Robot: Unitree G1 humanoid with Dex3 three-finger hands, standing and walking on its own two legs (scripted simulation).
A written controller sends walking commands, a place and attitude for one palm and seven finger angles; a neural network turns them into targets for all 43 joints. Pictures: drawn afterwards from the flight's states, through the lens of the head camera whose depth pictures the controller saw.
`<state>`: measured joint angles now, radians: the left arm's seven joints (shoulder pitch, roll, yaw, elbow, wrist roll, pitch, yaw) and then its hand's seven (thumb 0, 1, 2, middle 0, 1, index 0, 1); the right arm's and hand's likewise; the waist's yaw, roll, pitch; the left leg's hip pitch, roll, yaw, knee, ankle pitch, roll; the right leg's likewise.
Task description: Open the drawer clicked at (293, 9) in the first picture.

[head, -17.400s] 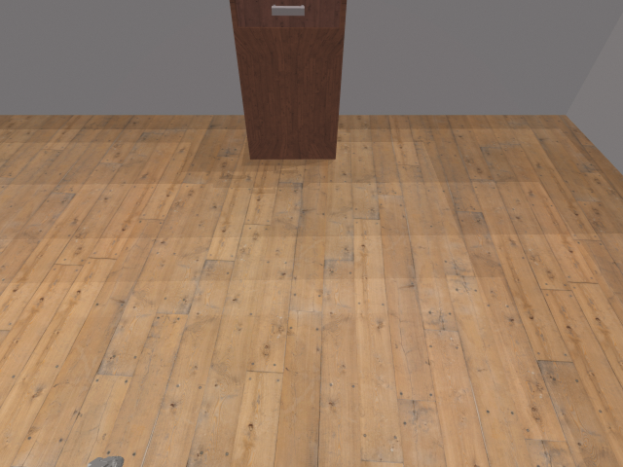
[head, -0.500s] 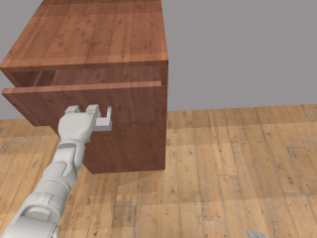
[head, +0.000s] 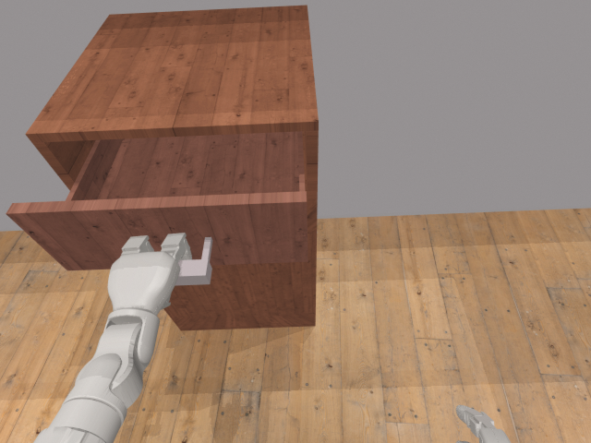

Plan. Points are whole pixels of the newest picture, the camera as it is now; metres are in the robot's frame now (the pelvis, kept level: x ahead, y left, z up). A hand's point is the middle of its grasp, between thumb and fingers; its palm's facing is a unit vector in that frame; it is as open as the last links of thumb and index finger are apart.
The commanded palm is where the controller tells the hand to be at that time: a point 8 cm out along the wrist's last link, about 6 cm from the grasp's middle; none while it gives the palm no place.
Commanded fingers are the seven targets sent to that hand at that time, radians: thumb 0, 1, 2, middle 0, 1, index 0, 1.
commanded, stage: pull the drawer open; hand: left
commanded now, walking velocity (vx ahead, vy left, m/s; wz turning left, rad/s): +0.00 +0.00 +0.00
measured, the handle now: (168, 259) +0.37 +0.22 +0.02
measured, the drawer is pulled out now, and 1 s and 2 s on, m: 0.15 0.26 0.30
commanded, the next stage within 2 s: open the thumb to release the handle in 1.42 s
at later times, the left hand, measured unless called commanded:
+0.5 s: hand (152, 330) +0.27 +0.22 -0.01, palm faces -0.01 -0.06 -1.00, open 6.0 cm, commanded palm +0.24 +0.21 +0.05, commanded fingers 0.00 0.90 0.90 -0.40 -1.35 -0.40 -1.35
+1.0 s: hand (144, 373) +0.21 +0.22 -0.01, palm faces -0.01 -0.09 -1.00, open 6.1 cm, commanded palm +0.18 +0.21 +0.05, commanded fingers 0.00 0.90 0.90 -0.40 -1.35 -0.40 -1.35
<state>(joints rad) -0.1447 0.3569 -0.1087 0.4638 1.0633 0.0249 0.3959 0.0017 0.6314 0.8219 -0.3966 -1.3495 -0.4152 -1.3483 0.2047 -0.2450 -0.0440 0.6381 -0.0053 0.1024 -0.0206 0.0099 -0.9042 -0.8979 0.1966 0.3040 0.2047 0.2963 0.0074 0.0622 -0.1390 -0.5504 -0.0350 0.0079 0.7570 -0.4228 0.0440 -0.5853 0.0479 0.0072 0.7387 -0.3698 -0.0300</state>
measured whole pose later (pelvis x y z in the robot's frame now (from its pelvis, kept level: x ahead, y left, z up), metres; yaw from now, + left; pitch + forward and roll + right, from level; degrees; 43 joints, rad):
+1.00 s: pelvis +0.00 -0.01 +0.00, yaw +0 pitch +9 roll +0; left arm 0.34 0.35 -0.09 0.03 1.06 0.03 0.40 0.05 0.62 0.78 -0.36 -1.36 -0.41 -1.35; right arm 0.11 -0.22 -0.01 0.58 -0.04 0.06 0.00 0.01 -0.90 -0.90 0.20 0.30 0.21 0.30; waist 0.05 0.05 -0.13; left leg -0.51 -0.03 0.02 0.79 -0.45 0.03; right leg -0.56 0.05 0.01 0.80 -0.40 -0.05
